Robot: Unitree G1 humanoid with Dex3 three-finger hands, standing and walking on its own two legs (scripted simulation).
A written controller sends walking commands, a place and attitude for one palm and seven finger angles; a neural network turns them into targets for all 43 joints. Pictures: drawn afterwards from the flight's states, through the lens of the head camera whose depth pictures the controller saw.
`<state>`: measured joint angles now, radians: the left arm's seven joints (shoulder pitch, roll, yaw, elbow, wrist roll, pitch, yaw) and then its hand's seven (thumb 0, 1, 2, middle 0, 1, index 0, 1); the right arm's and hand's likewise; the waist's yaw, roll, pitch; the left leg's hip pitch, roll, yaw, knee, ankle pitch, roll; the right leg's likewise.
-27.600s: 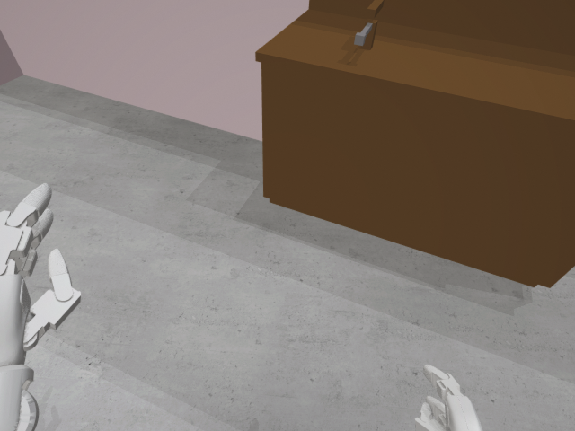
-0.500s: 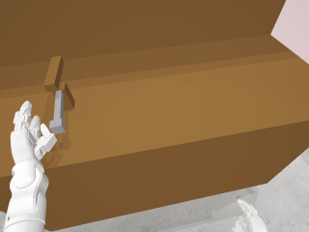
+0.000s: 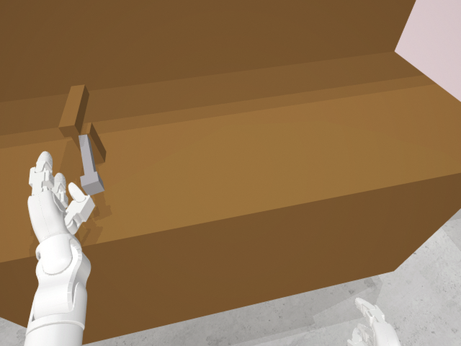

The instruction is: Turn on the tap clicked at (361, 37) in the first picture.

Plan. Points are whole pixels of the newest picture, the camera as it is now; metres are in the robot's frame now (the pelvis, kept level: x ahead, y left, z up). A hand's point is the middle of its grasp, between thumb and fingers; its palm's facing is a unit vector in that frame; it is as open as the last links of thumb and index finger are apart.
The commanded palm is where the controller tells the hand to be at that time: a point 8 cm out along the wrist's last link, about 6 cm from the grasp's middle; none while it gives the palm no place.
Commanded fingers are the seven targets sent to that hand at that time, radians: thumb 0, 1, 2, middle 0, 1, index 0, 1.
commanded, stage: push the lever round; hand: left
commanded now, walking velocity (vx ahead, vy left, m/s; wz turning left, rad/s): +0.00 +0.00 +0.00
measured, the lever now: (92, 183) +0.35 +0.27 +0.10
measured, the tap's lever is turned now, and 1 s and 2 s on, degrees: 13 41 73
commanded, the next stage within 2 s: none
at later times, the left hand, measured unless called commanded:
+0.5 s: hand (116, 192) +0.34 +0.22 +0.10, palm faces +0.63 -0.77 -0.04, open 7.7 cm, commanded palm +0.30 +0.25 +0.10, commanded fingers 0.00 0.90 0.90 -0.15 -0.15 -0.15 -0.15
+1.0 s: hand (140, 180) +0.36 +0.19 +0.10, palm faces +0.71 -0.70 -0.06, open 7.7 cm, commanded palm +0.32 +0.21 +0.10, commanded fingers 0.00 0.90 0.90 -0.15 -0.15 -0.15 -0.15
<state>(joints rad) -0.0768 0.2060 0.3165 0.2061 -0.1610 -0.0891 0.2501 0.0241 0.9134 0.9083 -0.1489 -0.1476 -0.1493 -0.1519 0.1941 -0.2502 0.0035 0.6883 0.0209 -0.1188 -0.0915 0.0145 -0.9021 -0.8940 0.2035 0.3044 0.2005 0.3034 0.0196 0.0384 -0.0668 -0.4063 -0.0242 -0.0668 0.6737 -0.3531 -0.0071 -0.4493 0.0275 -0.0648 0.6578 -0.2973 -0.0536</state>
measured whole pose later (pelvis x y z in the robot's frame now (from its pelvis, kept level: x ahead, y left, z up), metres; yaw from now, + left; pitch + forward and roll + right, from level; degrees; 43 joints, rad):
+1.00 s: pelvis +0.00 +0.00 +0.00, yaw +0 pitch +5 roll +0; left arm -0.29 -0.02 0.12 0.28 0.02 0.07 0.74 0.02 0.92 0.91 -0.15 -0.15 -0.15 -0.15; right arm 0.12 -0.20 -0.01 0.72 -0.04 0.03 -0.05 0.01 -0.90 -0.89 0.20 0.30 0.20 0.30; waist 0.02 0.03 -0.08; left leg -0.40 -0.03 -0.07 0.67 -0.35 -0.01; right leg -0.44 0.02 -0.06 0.66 -0.30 -0.05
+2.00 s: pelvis +0.00 -0.01 -0.01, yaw +0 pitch +11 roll +0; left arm -0.70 -0.03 0.27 0.71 0.11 0.05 0.96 0.02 0.90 0.90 -0.15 -0.15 -0.12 -0.14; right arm 0.17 -0.20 -0.04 0.78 -0.09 0.04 0.01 0.01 -0.90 -0.89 0.20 0.30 0.20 0.30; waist -0.04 0.02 -0.13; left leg -0.54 -0.02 -0.07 0.73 -0.37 -0.02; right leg -0.59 0.03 -0.08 0.71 -0.32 -0.07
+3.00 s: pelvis +0.01 +0.00 +0.00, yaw +0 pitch +8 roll +0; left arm -0.68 -0.04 0.26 0.61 0.09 0.15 0.93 0.02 0.90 0.90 -0.15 -0.15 -0.15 -0.15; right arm 0.17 -0.19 -0.04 0.77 -0.08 0.03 0.02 0.01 -0.90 -0.89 0.20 0.30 0.20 0.30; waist -0.02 0.03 -0.12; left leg -0.45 -0.02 -0.06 0.67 -0.36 -0.01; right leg -0.50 0.03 -0.06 0.65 -0.30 -0.05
